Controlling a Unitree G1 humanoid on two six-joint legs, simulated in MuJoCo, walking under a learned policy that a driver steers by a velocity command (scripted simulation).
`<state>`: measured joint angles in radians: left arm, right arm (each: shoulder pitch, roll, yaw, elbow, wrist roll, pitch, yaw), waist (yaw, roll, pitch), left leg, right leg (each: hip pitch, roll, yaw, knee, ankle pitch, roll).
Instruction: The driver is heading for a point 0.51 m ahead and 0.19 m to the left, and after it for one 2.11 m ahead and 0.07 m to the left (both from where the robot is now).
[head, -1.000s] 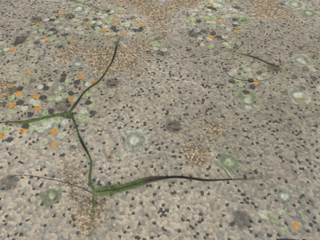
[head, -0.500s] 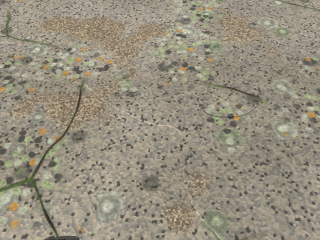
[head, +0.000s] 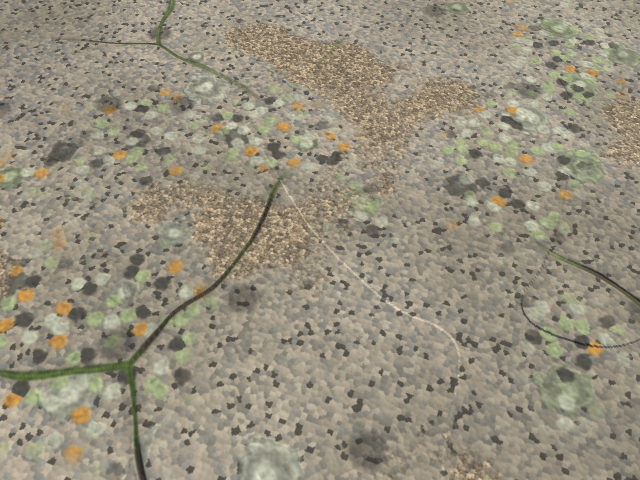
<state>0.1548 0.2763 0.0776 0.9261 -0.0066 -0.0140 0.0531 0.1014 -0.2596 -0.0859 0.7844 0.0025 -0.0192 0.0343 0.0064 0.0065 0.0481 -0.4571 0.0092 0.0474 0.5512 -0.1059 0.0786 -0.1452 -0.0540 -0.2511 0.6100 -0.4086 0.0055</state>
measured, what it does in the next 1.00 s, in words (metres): walks ahead, turning left: right foot, then left foot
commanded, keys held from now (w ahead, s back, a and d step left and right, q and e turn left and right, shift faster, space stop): q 0.26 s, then w+q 0.58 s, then w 0.16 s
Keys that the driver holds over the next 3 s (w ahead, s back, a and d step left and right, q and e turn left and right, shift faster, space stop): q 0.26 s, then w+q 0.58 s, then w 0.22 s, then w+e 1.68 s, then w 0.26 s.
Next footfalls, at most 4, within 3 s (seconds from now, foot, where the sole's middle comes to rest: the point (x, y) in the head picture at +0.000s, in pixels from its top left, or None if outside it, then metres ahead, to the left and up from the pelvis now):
0.42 right None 0.14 -0.14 -0.76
0.90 left None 0.26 0.25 -0.76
1.42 right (209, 374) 0.67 0.26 -0.76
1.90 left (93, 306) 0.83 0.55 -0.76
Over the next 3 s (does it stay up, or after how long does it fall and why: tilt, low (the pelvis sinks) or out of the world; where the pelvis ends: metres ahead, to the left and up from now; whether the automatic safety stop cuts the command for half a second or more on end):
stays up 1.32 0.37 0.01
